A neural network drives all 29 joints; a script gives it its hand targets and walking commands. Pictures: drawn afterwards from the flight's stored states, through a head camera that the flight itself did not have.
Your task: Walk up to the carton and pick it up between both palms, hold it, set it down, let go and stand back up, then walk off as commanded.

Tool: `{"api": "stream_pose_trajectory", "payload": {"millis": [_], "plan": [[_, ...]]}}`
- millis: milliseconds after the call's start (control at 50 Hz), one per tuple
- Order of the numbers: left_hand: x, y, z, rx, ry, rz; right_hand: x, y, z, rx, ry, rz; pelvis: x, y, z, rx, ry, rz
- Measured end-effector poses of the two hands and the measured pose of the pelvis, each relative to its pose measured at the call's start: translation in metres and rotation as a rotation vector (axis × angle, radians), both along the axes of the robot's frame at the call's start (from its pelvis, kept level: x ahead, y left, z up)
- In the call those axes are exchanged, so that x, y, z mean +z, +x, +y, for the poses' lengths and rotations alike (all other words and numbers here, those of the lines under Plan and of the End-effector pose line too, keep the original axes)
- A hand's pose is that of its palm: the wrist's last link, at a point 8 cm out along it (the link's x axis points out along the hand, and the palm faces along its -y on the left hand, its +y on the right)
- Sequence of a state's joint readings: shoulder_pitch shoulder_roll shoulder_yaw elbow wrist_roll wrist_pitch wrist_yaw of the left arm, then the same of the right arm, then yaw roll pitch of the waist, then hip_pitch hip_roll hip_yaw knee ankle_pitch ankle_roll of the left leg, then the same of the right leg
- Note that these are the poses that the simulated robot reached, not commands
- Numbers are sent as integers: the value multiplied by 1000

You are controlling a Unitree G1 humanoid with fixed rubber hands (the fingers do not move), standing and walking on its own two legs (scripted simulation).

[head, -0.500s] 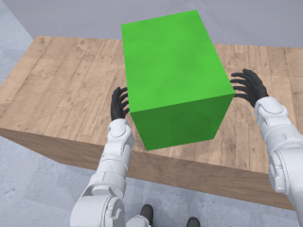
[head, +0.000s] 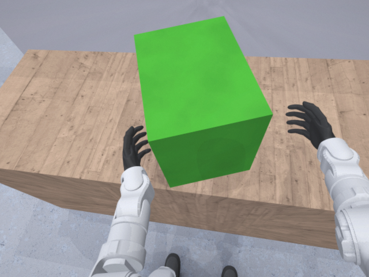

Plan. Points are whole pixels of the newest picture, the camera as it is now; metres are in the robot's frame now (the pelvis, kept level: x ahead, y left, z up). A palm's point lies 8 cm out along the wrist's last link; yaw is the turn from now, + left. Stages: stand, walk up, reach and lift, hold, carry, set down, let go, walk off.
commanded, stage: set down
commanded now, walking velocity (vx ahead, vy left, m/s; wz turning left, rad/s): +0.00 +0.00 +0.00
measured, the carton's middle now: (195, 106) +0.50 +0.08 +0.00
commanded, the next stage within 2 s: none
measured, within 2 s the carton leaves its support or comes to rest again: neither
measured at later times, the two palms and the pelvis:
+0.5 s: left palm (137, 174) +0.30 +0.17 +0.01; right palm (346, 166) +0.38 -0.25 +0.00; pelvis +0.00 -0.01 +0.00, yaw +0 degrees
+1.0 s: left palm (137, 195) +0.26 +0.17 -0.01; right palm (363, 192) +0.32 -0.27 +0.00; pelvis -0.01 -0.01 +0.00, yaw +0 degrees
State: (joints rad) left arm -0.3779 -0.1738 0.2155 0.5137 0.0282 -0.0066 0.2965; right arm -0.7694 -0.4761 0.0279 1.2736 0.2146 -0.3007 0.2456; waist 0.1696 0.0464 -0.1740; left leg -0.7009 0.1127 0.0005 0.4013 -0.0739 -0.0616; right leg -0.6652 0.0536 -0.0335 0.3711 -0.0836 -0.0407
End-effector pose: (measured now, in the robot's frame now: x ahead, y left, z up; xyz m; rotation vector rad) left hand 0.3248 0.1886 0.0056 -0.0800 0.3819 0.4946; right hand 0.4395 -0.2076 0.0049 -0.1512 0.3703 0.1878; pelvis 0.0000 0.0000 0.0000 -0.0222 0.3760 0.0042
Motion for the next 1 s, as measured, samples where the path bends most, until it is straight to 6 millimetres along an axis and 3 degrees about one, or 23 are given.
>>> {"api": "stream_pose_trajectory", "payload": {"millis": [180,460,780,1000], "plan": [[5,-12,-6,-21,7,-18,-8,-29,-20,2,-4,30,0,-6,-2,0,3,-26],[5,-21,-16,-58,10,-25,-6,-58,-43,-10,-13,27,1,-5,-5,1,8,-68],[-14,-69,-6,-30,18,20,-19,-115,-66,-23,-29,58,2,-10,-6,1,9,-117],[-14,-63,-22,-79,-24,22,-7,-115,-66,-11,-55,53,2,-6,-6,2,11,-132]]}}
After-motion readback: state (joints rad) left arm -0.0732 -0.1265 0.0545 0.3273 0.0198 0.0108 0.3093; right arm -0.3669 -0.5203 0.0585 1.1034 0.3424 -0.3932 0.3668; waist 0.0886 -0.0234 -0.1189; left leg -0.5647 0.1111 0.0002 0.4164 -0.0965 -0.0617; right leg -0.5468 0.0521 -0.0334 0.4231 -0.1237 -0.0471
